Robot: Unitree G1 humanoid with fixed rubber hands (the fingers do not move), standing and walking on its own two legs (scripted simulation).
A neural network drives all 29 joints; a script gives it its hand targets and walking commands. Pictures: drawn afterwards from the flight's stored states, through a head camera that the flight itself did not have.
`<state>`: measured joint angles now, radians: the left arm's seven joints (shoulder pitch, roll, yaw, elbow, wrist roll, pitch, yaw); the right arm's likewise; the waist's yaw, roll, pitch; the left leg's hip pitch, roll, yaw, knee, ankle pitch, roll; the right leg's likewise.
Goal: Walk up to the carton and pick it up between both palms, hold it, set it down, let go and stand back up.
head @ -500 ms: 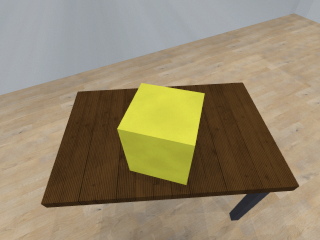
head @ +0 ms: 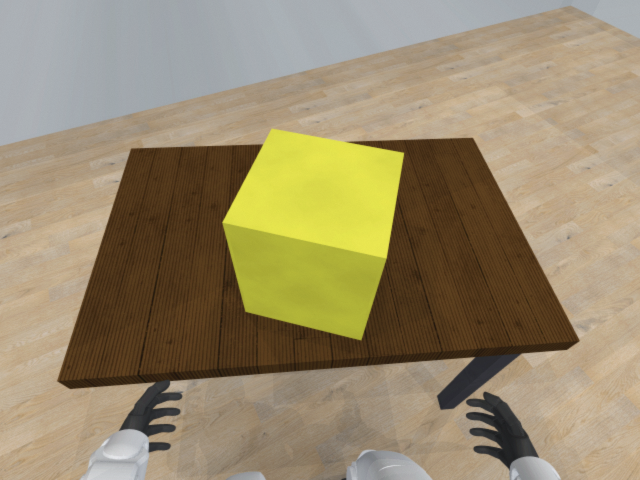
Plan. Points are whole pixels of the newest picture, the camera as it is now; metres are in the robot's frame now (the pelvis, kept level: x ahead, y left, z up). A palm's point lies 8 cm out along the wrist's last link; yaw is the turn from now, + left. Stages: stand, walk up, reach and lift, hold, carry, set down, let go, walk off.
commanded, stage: reach and lift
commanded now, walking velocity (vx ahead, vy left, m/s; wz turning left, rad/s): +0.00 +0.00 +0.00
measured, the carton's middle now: (318, 238) +0.46 -0.01 -0.04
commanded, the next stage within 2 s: none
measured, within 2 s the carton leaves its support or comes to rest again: neither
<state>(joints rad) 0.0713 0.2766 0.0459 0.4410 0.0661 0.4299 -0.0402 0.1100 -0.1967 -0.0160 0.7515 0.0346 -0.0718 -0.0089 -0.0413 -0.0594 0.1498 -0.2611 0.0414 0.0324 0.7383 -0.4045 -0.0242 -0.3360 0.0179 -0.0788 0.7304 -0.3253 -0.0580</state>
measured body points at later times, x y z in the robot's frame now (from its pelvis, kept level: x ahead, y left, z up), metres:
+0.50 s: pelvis +0.00 +0.04 +0.01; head +0.01 +0.04 +0.46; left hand +0.18 +0.28 -0.07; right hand +0.13 -0.18 -0.08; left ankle +0.00 +0.13 -0.71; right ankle +0.05 -0.08 -0.71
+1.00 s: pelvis +0.03 +0.06 +0.02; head +0.04 +0.07 +0.47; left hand +0.21 +0.28 -0.05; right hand +0.16 -0.16 -0.06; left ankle +0.00 +0.13 -0.71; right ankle +0.05 -0.08 -0.71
